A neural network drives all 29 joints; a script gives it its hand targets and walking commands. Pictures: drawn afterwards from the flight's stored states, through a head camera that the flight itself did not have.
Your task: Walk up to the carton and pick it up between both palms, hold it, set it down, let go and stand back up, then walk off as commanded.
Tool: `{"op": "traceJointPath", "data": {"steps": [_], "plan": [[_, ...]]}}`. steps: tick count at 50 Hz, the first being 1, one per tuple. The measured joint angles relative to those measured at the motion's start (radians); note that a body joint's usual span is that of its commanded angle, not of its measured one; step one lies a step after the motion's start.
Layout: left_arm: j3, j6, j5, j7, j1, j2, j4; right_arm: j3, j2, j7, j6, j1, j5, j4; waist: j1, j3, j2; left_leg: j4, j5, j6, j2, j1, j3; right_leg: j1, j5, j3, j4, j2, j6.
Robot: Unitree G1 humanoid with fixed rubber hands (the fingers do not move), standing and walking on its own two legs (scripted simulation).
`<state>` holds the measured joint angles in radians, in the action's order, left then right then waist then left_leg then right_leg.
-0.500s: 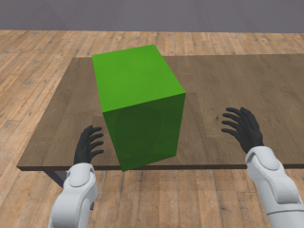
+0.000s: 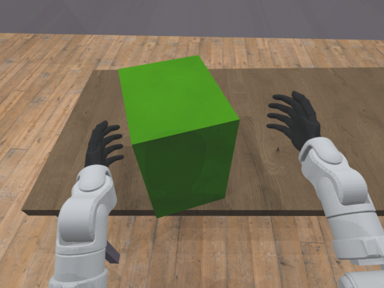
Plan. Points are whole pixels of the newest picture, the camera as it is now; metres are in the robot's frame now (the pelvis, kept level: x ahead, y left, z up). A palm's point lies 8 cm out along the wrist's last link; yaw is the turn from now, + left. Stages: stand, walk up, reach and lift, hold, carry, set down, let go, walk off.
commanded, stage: reach and lift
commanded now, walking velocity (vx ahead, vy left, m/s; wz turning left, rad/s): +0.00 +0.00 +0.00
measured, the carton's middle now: (176, 140) +0.45 +0.07 +0.05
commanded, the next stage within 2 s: none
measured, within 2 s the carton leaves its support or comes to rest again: neither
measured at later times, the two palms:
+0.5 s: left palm (87, 135) +0.36 +0.22 +0.17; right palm (287, 96) +0.43 -0.15 +0.20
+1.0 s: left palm (91, 130) +0.38 +0.22 +0.16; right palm (282, 92) +0.45 -0.14 +0.19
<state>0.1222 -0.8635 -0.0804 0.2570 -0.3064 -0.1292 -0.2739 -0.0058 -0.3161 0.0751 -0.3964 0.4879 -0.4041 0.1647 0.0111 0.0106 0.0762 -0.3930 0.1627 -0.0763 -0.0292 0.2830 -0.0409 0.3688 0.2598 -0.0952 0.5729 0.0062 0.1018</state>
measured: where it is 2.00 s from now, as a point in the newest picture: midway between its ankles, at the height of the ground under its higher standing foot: outside the picture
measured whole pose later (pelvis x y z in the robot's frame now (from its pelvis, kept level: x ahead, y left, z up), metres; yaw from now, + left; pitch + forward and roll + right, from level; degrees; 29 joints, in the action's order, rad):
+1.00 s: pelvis +0.00 +0.00 +0.00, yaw +0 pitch +3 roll +3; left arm 0.13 -0.76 -0.08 0.23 -0.67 -0.21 0.17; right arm 0.02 -0.35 0.08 -0.39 0.91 -0.46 0.64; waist 0.07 0.02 0.08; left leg -0.39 0.16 -0.09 -0.03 0.28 -0.04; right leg 0.37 0.26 -0.09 0.56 0.01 0.10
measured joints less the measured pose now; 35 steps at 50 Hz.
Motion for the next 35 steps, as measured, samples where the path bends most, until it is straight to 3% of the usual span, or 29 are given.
{"op": "traceJointPath", "data": {"steps": [10, 35], "plan": [[0.006, -0.017, 0.000, -0.001, -0.077, -0.024, 0.036, 0.016, -0.018, 0.004, -0.008, 0.112, -0.029, 0.070, 0.012, 0.000, 0.000, 0.003, 0.000, -0.008, 0.000, 0.000, 0.000, -0.001, 0.000, 0.001, -0.006, 0.000, 0.000], [0.006, -0.017, 0.000, 0.007, -0.360, -0.080, 0.320, 0.021, -0.032, 0.004, -0.042, 0.416, -0.054, 0.368, 0.051, 0.000, 0.000, 0.003, 0.000, -0.009, 0.000, 0.001, 0.000, -0.001, 0.000, 0.001, -0.007, 0.000, -0.001]]}}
